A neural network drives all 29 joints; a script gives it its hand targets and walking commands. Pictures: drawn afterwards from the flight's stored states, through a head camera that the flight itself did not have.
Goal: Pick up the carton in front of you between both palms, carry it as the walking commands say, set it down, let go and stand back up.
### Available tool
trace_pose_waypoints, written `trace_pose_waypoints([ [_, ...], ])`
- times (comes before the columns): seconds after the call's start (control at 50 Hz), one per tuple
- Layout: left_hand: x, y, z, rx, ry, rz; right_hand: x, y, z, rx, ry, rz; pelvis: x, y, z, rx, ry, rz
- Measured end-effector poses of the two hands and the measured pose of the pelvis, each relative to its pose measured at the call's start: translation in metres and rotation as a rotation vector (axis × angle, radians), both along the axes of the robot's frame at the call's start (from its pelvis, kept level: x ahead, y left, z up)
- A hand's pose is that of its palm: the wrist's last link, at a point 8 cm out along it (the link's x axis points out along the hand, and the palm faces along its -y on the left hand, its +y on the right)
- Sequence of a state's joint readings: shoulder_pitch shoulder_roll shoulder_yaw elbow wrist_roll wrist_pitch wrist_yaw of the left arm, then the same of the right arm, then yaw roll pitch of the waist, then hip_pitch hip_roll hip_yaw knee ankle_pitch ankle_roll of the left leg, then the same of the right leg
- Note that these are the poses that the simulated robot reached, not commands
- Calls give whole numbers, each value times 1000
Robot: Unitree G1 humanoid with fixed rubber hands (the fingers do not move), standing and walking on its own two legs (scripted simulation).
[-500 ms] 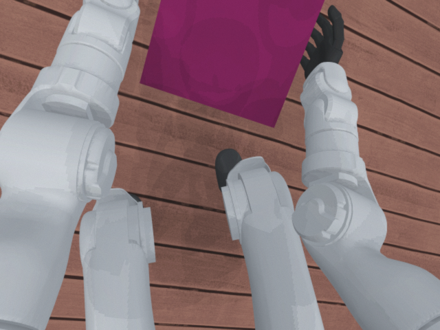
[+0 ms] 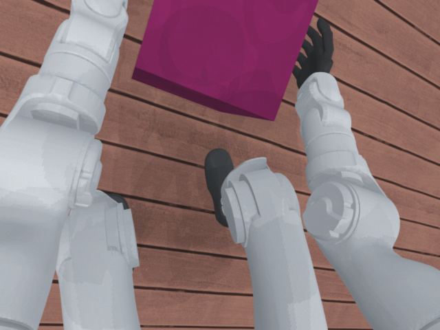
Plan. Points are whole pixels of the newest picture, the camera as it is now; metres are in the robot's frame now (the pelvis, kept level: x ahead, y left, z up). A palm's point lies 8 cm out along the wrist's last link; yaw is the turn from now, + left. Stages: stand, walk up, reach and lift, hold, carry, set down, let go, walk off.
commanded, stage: set down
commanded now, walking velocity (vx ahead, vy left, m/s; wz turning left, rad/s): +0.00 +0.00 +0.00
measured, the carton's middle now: (209, 41) +0.50 -0.09 -0.27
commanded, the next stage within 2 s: let go in 1.20 s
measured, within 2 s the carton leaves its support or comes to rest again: neither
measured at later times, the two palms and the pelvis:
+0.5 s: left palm out of the picture +0.58 +0.07 -0.08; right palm (360, 85) +0.42 -0.26 -0.09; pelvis -0.02 -0.02 +0.04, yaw +1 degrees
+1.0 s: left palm out of the picture +0.58 +0.09 +0.05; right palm out of the picture +0.41 -0.27 +0.07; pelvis +0.02 -0.01 +0.16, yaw +1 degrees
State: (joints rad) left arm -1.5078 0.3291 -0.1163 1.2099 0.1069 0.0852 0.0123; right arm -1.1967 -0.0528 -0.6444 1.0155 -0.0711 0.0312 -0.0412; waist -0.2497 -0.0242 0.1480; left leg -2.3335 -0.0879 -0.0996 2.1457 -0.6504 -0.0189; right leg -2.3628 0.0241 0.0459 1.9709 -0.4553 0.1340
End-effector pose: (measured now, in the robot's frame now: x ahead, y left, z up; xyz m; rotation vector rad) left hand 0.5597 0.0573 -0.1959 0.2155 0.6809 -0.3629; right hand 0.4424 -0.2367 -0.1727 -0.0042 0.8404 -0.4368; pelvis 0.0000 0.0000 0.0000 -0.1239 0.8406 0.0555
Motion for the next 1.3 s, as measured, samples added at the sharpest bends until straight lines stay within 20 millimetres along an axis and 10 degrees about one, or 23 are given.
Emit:
trace_pose_waypoints([
  [0.22, -18, 20, -11, 49, -9, 24, -43, -43, -7, -36, -27, -100, -27, -6, -5, 13, -115, -3],
  [0.38, 14, 9, 62, 60, -110, 26, -7, -14, 35, 64, -179, -99, -36, -13, 4, 38, -164, -23],
  [0.62, 21, -3, 146, 62, -38, 12, -32, -49, 128, -25, -172, -170, -10, -15, 67, 51, -73, -46],
  [0.82, 18, 12, 179, 77, -69, 12, -30, -20, 166, 14, -177, -133, 4, -14, 107, 63, -14, -58],
  [1.12, 20, 20, 293, 56, -51, 19, -33, -24, 276, 8, -195, -137, 21, -7, 187, 53, -14, -24],
  [1.3, 14, 31, 329, 90, -30, 43, -42, -24, 316, -12, -184, -128, 25, -5, 224, 62, -50, -24],
])
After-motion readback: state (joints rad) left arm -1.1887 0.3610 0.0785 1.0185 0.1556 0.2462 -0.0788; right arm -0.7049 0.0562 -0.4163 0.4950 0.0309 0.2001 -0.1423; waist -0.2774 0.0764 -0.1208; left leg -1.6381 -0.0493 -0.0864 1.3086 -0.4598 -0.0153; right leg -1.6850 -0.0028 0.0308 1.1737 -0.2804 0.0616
